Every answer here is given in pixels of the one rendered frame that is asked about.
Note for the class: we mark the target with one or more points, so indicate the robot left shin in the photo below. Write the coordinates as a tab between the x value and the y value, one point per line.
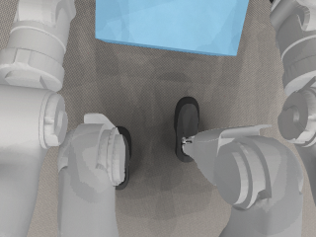
64	147

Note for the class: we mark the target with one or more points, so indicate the robot left forearm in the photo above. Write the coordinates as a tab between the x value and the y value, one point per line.
37	44

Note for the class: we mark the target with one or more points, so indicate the robot right forearm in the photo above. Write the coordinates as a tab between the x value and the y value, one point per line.
295	24

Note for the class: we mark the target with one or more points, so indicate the robot right thigh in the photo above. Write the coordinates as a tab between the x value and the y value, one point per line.
257	176

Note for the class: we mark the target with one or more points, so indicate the carton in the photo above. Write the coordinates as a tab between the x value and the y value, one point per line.
207	27

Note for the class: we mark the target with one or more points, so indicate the left robot upper arm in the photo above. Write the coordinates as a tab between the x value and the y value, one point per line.
31	121

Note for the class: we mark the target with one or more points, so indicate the right robot upper arm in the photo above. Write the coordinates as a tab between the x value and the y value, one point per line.
297	124

